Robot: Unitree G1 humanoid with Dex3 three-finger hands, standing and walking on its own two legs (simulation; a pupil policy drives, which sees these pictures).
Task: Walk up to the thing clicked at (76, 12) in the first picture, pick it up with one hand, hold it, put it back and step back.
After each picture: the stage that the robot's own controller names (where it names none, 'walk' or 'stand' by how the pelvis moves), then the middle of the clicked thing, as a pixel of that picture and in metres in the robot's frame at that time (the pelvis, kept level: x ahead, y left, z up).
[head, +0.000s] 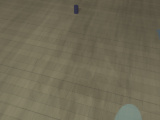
stand; (76, 9) +2.05 +0.13 -0.72
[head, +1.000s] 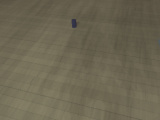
walk; (74, 23) +1.92 +0.29 -0.71
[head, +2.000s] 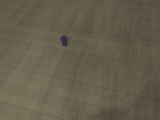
walk; (64, 41) +1.30 +0.33 -0.72
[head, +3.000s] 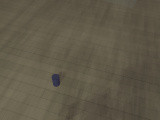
walk; (55, 80) +0.80 +0.27 -0.70
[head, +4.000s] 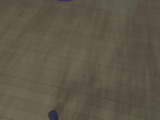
walk; (53, 117) +0.46 +0.21 -0.71
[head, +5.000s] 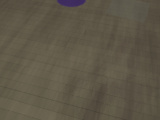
stand; out of the picture +0.31 +0.20 -0.71
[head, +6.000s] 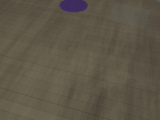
stand; out of the picture +0.32 +0.19 -0.72
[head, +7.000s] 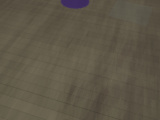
stand; out of the picture +0.33 +0.19 -0.72
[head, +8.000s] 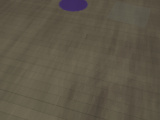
stand; out of the picture +0.30 +0.19 -0.72
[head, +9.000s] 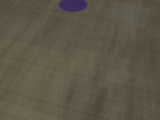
stand; out of the picture +0.30 +0.19 -0.72
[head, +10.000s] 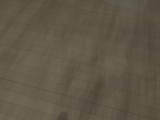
go down; out of the picture +0.31 +0.19 -0.71
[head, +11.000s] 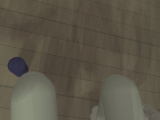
go down; (19, 67) +0.37 +0.26 -0.29
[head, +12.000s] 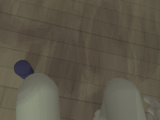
close in; (24, 70) +0.37 +0.26 -0.29
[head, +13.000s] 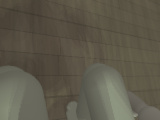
close in; out of the picture +0.33 +0.29 -0.21
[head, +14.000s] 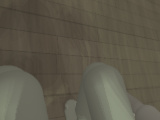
close; out of the picture +0.33 +0.29 -0.21
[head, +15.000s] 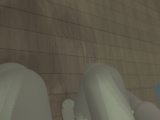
lift; out of the picture +0.32 +0.29 -0.21
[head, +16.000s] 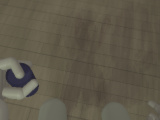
lift; (24, 81) +0.32 +0.21 -0.01
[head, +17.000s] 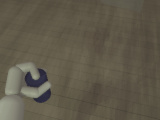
hold; (39, 86) +0.32 +0.17 +0.01
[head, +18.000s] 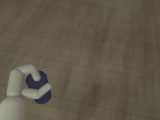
hold; (39, 88) +0.33 +0.17 +0.00
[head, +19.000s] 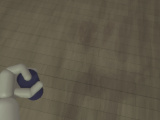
crouch; (31, 85) +0.34 +0.19 -0.06
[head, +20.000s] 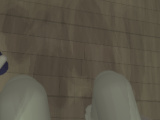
lower; out of the picture +0.39 +0.28 -0.14
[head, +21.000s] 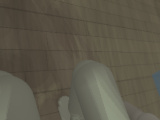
lower; out of the picture +0.37 +0.30 -0.22
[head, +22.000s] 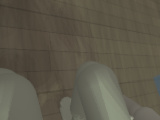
lower; out of the picture +0.36 +0.31 -0.21
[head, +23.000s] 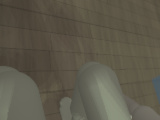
lower; out of the picture +0.36 +0.31 -0.22
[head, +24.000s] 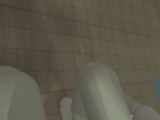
lower; out of the picture +0.35 +0.31 -0.21
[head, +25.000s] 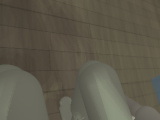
withdraw; out of the picture +0.34 +0.29 -0.22
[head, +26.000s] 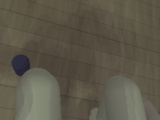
stand; (21, 66) +0.37 +0.26 -0.27
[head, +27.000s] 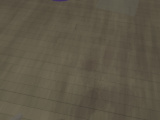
stand; out of the picture +0.30 +0.18 -0.65
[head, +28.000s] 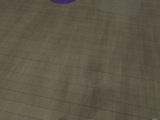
stand; out of the picture +0.33 +0.21 -0.66
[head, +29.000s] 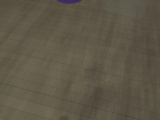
stand; out of the picture +0.33 +0.20 -0.68
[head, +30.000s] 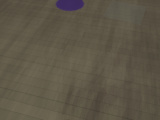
walk; out of the picture +0.35 +0.19 -0.72
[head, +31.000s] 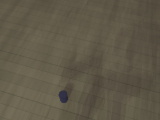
walk; (63, 96) +0.49 +0.16 -0.70
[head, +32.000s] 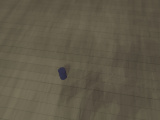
walk; (62, 73) +0.78 +0.25 -0.70
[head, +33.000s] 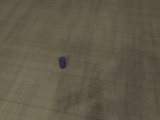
stand; (62, 62) +0.96 +0.22 -0.70
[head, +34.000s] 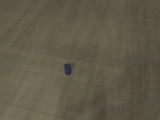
stand; (67, 69) +0.96 +0.19 -0.73
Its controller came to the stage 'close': yes
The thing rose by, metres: 0.69
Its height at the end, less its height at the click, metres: +0.00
